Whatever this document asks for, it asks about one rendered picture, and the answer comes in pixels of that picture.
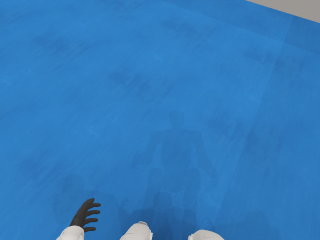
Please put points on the left robot shin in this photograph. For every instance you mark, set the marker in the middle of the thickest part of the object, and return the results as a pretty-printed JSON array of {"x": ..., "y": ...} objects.
[{"x": 140, "y": 222}]

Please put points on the robot left forearm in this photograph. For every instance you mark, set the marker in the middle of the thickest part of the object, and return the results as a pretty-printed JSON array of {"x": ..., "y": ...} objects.
[{"x": 72, "y": 233}]

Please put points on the left robot hand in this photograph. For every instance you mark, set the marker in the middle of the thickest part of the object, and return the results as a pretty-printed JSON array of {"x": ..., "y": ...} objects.
[{"x": 82, "y": 213}]

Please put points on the right robot thigh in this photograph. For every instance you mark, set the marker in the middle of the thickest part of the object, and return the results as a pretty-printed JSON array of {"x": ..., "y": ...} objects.
[{"x": 205, "y": 235}]

